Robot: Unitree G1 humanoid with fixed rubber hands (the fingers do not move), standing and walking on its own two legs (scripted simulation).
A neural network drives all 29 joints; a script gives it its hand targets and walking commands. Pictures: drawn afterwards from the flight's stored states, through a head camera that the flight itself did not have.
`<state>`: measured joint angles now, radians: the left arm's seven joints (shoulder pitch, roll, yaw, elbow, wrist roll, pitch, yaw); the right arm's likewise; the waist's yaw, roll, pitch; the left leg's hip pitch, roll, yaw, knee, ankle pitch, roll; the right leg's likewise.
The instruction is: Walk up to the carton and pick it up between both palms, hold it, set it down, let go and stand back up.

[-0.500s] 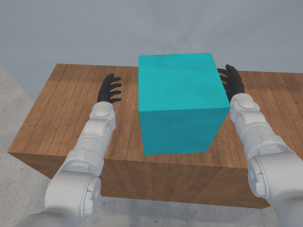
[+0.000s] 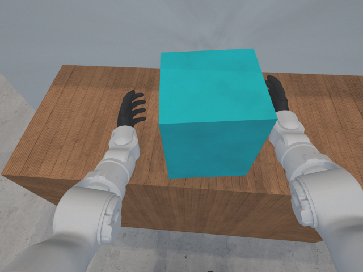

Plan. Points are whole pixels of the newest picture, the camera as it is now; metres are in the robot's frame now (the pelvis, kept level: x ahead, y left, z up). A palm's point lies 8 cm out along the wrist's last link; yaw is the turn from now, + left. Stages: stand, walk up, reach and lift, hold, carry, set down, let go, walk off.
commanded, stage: reach and lift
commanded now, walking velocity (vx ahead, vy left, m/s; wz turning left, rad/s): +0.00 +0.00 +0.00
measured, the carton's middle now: (207, 119) +0.47 -0.03 +0.02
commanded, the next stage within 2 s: none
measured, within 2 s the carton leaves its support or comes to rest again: neither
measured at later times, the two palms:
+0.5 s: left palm (143, 121) +0.44 +0.12 +0.06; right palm (276, 115) +0.45 -0.18 +0.07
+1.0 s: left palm (141, 123) +0.43 +0.12 +0.06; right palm (275, 119) +0.44 -0.18 +0.07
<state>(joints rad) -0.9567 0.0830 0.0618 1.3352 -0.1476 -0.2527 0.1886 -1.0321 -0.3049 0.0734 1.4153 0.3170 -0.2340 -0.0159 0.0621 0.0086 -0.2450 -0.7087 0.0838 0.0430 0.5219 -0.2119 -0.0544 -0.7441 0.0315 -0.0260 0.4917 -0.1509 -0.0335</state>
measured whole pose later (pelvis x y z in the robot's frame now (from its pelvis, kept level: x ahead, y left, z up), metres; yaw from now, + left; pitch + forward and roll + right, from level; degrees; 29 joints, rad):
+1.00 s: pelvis +0.04 +0.01 +0.02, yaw +0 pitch +11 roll +0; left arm -0.67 -0.20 0.50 0.77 0.41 -0.11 0.11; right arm -0.75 -0.03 -0.55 0.99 -0.37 -0.26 0.05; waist -0.02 0.00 -0.03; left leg -0.31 0.07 0.06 0.30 -0.19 -0.04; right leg -0.36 0.02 -0.02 0.31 -0.14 -0.01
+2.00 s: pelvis +0.02 +0.01 +0.02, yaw +1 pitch +13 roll +0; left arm -0.69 -0.14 0.43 0.87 0.35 -0.15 0.13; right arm -0.75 -0.05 -0.51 1.06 -0.32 -0.35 -0.01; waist -0.03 0.01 -0.07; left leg -0.36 0.07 0.04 0.30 -0.16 -0.04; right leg -0.40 0.02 -0.04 0.29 -0.11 -0.02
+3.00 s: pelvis +0.01 +0.02 +0.02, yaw +3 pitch +3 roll -1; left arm -0.67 -0.06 0.27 0.70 0.22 0.21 0.13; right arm -0.74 -0.08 -0.20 0.96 0.02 -0.03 -0.10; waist -0.05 -0.01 -0.05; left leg -0.20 0.05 0.01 0.31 -0.16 -0.03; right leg -0.20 0.00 -0.07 0.26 -0.11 -0.01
